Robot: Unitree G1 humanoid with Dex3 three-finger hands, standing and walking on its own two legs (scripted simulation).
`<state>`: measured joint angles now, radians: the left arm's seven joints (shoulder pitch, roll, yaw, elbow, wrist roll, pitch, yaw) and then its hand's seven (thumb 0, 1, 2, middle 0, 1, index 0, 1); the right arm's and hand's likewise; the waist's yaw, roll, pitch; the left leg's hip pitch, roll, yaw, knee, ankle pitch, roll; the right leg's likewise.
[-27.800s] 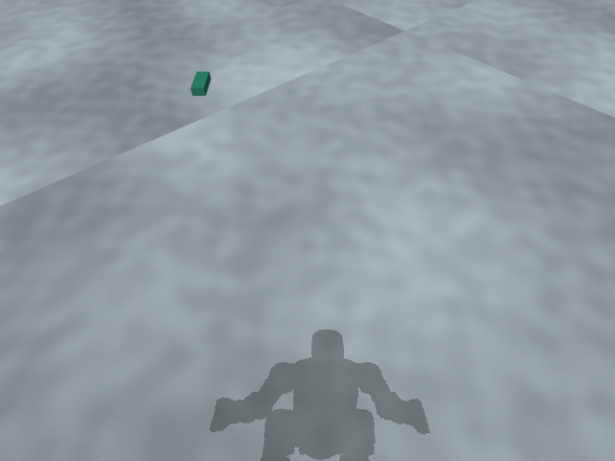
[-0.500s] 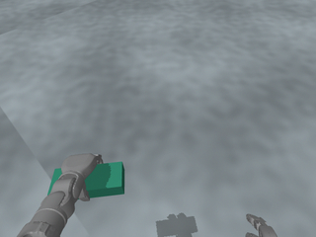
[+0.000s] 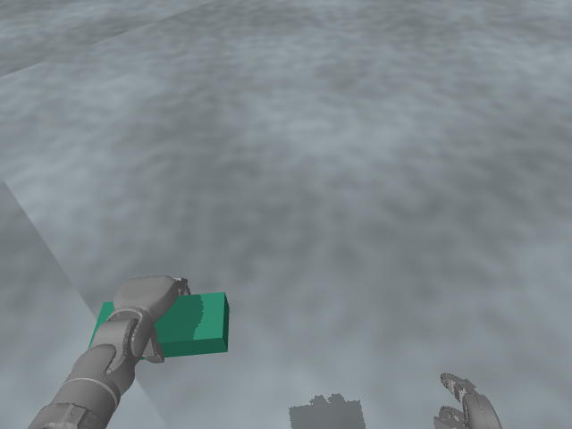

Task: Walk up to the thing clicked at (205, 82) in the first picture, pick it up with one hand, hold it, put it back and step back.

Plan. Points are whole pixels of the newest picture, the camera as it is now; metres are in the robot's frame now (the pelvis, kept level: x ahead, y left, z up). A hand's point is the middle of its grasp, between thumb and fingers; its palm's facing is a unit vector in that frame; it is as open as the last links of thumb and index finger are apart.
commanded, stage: hold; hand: left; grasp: from above
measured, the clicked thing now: (164, 326) +0.29 +0.22 -0.08
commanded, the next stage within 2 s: crouch in 0.50 s
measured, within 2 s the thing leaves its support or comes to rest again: neither
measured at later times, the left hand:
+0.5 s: hand (160, 322) +0.29 +0.21 -0.05, palm faces -0.46 -0.05 -0.89, open 10.8 cm
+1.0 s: hand (172, 339) +0.29 +0.22 -0.13, palm faces -0.49 +0.00 -0.87, open 10.8 cm
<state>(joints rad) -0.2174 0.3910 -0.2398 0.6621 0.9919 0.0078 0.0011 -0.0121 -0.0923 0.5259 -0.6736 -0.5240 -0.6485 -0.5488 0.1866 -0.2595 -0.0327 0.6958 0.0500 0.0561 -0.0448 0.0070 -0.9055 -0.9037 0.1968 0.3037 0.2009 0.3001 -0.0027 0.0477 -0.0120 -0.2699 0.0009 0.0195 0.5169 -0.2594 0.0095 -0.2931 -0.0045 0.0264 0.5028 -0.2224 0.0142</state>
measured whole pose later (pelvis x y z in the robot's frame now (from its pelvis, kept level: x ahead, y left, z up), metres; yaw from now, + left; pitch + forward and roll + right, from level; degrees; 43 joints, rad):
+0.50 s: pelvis +0.00 +0.00 +0.00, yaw +0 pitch +1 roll +0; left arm -0.22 0.38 -0.24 0.68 1.00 0.01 0.02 -0.01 -0.09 0.53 -0.68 -0.52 -0.65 -0.55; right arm 0.19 -0.26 -0.04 0.71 0.05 0.06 -0.05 0.01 -0.90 -0.90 0.20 0.30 0.20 0.30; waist 0.00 0.04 -0.01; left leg -0.26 0.00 0.02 0.50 -0.25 0.01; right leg -0.28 0.00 0.02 0.49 -0.22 0.01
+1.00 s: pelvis -0.01 +0.00 -0.02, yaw +1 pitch +8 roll +0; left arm -0.37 0.34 -0.24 1.00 1.10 -0.04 0.23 -0.01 -0.12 0.55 -0.71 -0.50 -0.68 -0.53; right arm 0.19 -0.26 -0.05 0.72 0.01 0.05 -0.01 0.00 -0.89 -0.90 0.20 0.30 0.20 0.30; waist -0.04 0.00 -0.05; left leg -0.56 0.00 0.00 0.74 -0.33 0.01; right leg -0.57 -0.01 0.00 0.71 -0.30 0.01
